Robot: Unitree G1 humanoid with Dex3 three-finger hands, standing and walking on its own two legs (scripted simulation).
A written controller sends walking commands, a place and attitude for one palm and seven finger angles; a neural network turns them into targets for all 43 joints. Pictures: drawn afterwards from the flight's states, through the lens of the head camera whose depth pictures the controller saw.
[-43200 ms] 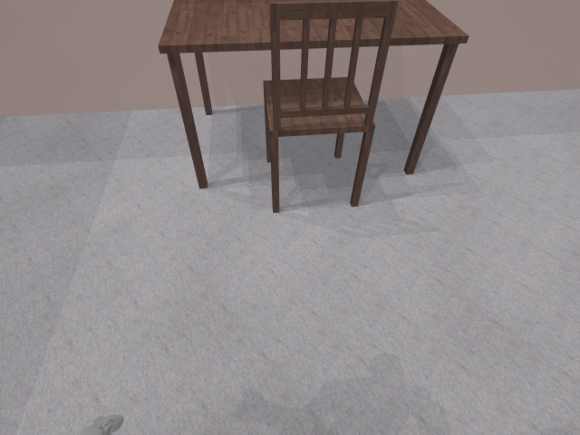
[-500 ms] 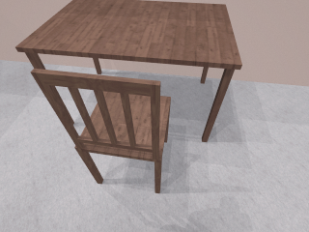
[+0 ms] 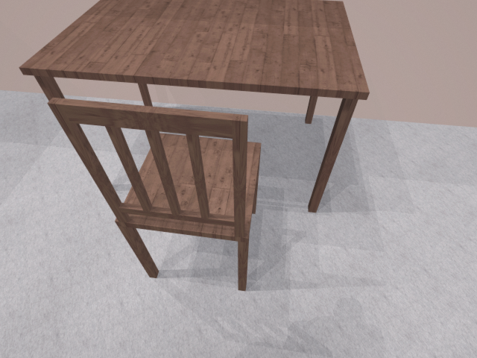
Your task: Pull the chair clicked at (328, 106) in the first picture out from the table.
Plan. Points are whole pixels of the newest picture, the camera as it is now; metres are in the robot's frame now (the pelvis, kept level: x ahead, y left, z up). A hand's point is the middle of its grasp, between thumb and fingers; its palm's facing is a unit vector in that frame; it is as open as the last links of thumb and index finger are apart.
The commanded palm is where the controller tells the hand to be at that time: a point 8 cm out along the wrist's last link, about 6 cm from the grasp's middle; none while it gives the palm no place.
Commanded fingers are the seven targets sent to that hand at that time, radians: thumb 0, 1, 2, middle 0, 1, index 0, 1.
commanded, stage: look again from close up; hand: left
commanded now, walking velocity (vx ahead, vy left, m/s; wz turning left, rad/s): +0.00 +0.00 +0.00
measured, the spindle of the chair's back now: (165, 176) +0.52 +0.21 -0.07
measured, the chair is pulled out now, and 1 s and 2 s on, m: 0.23 0.23 0.23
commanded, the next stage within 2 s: raise the hand toward the chair's back in 1.12 s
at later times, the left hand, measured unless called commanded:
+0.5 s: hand out of the picture +0.04 +0.22 -0.18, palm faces -0.01 -0.98 -0.21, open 7.4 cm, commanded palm none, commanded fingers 0.00 0.90 0.90 -0.20 -0.30 -0.20 -0.30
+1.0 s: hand out of the picture +0.03 +0.20 -0.18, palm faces -0.01 -0.99 -0.17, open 7.4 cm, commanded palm none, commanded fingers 0.00 0.90 0.90 -0.20 -0.30 -0.20 -0.30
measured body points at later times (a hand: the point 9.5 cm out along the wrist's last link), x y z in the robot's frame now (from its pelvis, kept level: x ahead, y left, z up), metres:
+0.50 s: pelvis +0.02 +0.04 +0.00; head +0.02 +0.04 +0.45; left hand +0.04 +0.27 -0.16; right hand +0.02 -0.18 -0.16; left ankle +0.02 +0.13 -0.74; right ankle +0.01 -0.10 -0.74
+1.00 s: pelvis +0.03 +0.04 +0.00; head +0.04 +0.04 +0.45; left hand +0.03 +0.25 -0.17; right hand +0.03 -0.18 -0.16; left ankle +0.02 +0.13 -0.74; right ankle +0.01 -0.10 -0.74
